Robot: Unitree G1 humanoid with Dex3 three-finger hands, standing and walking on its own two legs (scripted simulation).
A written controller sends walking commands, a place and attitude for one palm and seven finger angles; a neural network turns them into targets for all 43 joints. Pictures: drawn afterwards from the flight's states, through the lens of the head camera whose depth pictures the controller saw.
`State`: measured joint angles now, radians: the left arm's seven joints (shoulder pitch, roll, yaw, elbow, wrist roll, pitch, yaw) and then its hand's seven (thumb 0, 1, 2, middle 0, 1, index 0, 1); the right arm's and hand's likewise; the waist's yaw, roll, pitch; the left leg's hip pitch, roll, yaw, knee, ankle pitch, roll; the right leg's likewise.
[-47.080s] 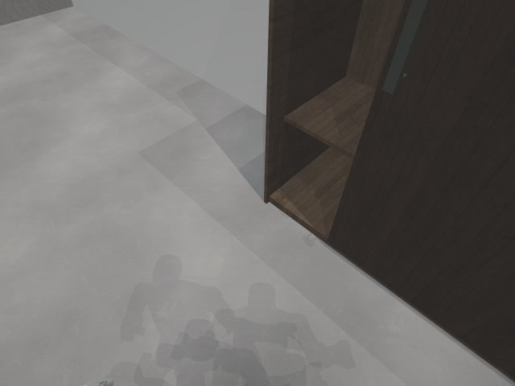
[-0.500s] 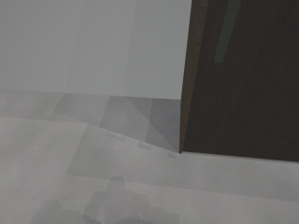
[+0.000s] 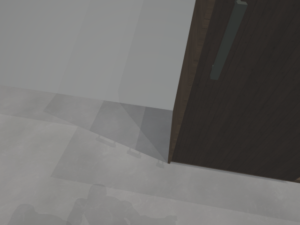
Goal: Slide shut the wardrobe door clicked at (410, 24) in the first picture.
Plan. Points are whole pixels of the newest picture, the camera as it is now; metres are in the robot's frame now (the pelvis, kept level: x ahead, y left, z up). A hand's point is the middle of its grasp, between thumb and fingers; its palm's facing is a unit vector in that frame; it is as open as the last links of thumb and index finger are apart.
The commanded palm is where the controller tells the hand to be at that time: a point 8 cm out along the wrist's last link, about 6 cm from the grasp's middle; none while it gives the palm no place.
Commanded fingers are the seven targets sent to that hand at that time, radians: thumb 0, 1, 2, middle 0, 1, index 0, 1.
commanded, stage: let the arm hang, fingers relaxed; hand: right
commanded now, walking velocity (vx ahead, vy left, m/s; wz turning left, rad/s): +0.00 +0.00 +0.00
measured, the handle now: (224, 42) +0.64 -0.20 +0.20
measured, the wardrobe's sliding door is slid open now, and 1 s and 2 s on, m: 0.00 0.00 0.00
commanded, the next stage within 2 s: look to check the result in 0.22 s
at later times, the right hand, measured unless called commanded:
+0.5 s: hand out of the picture +0.10 -0.23 -0.16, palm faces -0.03 +0.94 -0.33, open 7.4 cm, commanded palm none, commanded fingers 0.00 -0.90 -0.90 0.20 0.30 0.20 0.30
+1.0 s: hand out of the picture +0.12 -0.22 -0.15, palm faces -0.03 +0.94 -0.34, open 7.4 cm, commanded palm none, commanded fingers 0.00 -0.90 -0.90 0.20 0.30 0.20 0.30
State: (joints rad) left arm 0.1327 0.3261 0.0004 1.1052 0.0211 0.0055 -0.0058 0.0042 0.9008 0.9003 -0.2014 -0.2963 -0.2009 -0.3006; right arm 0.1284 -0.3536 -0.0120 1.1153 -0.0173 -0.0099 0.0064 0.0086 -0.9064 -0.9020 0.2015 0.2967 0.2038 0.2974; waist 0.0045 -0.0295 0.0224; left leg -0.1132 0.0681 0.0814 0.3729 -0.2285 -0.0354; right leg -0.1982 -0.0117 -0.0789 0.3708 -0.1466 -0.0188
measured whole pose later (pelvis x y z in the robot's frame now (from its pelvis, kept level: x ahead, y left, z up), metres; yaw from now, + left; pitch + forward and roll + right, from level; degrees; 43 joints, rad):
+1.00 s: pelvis +0.04 +0.03 +0.00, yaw +0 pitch -1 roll +0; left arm 0.09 0.34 -0.01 1.12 0.02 0.00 0.01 0.00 0.90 0.90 -0.20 -0.30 -0.20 -0.30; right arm 0.12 -0.32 -0.01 1.13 -0.01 -0.02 0.00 0.01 -0.90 -0.90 0.20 0.30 0.21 0.30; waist 0.01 -0.01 0.04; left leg -0.02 0.03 0.09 0.28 -0.25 0.00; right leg -0.11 -0.04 -0.07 0.30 -0.17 0.03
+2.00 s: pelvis +0.04 +0.03 +0.00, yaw +1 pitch -2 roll +0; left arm 0.10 0.34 0.00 1.13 0.02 0.00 0.01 0.00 0.90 0.90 -0.20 -0.30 -0.20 -0.30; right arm 0.12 -0.33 -0.01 1.13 -0.01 -0.02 0.00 0.01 -0.90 -0.90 0.20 0.30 0.21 0.30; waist 0.01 0.00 0.04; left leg -0.01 0.03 0.08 0.26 -0.23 0.00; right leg -0.10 -0.05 -0.08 0.29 -0.16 0.02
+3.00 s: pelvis +0.03 +0.02 +0.00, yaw +1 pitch -2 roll +0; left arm 0.10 0.34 0.00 1.13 0.01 0.00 0.01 0.00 0.90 0.90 -0.20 -0.30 -0.20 -0.30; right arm 0.11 -0.34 0.00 1.13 -0.01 -0.02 0.00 0.01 -0.90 -0.90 0.20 0.30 0.21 0.30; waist 0.01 0.00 0.04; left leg -0.01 0.03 0.08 0.26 -0.22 -0.01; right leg -0.10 -0.04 -0.08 0.28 -0.15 0.02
